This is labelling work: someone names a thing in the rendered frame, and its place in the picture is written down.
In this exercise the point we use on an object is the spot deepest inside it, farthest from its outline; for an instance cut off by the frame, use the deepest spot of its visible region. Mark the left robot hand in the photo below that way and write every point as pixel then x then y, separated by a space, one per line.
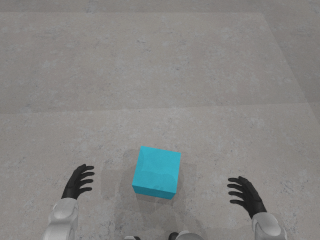
pixel 72 188

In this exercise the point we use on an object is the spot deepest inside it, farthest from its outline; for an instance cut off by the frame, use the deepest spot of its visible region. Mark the right robot hand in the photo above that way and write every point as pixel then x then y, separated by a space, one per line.
pixel 252 203

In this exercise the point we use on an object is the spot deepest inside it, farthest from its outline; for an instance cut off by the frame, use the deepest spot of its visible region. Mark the carton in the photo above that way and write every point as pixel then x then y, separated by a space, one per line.
pixel 156 172

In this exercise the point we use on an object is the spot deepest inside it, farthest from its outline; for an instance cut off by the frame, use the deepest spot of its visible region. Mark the right robot forearm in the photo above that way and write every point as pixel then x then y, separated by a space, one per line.
pixel 265 227

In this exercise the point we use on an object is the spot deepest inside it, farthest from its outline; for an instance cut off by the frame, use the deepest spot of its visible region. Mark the robot right shin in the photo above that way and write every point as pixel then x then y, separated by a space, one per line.
pixel 182 232

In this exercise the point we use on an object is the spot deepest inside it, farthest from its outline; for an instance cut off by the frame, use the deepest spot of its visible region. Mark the left robot forearm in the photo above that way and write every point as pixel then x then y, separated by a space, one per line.
pixel 62 220

